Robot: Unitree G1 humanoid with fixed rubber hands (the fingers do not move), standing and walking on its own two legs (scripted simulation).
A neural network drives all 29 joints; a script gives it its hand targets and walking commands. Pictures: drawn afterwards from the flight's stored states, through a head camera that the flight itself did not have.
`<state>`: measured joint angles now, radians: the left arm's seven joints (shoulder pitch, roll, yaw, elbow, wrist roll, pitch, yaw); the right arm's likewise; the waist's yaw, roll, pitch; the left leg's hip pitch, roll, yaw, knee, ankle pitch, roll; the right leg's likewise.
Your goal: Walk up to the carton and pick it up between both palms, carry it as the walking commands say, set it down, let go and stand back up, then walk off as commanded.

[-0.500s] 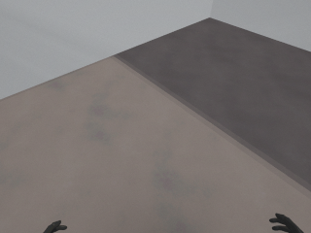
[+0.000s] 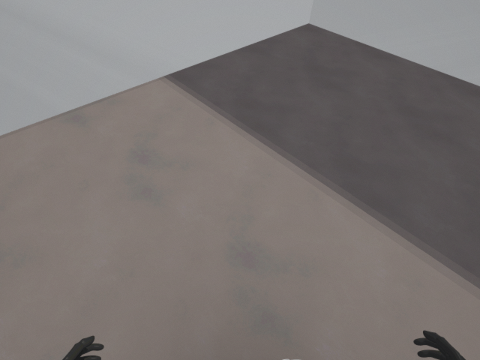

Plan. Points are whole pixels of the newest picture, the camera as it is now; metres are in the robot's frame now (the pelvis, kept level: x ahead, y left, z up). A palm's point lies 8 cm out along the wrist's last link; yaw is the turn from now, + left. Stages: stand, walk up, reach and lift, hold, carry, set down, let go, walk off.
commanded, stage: walk up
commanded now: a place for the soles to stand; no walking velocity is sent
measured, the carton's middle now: out of the picture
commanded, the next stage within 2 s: none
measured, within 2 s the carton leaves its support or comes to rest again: neither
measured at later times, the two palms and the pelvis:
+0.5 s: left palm out of the picture +0.06 +0.29 -0.08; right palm out of the picture +0.00 -0.33 -0.06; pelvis -0.10 -0.01 +0.00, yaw -3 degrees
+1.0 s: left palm out of the picture -0.01 +0.25 -0.07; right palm out of the picture -0.15 -0.36 -0.07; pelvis -0.21 -0.02 -0.01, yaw -10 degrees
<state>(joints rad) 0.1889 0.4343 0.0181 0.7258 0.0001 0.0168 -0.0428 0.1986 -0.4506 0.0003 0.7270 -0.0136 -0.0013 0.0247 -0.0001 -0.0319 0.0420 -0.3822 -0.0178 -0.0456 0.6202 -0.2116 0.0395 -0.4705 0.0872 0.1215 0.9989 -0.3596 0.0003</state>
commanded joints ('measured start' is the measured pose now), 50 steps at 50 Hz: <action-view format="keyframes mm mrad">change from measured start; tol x32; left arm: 1 16 204 69 -55 37 -7 -10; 50 -58 151 56 -206 25 2 -14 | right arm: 1 -92 -266 -101 -71 -18 -11 -14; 50 66 -249 -79 10 -13 -50 -37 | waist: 1 -4 193 -40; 9 76 -207 49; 34 36 277 -42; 38 80 -305 53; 50 -14 75 -246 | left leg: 1 -4 261 -272 -323 -236 161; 6 -159 218 -189 -274 -264 70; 12 -108 -68 -113 500 -227 -21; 19 17 -16 28 -113 -69 -1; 23 48 400 -492 -360 -164 243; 35 -169 270 -148 -297 -322 83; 41 -137 -35 -64 508 -218 -18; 50 242 166 -188 -181 -67 66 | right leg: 1 8 -44 -8 -111 -39 4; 6 272 -55 -90 -467 -19 -50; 9 27 -378 430 -813 -13 -241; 17 398 -275 253 -557 572 -237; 26 -72 -20 60 131 -21 -16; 36 280 -62 -109 -448 -43 -59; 38 93 -334 388 -815 -173 -181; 46 397 -247 248 -545 571 -228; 50 46 -160 117 -349 310 -86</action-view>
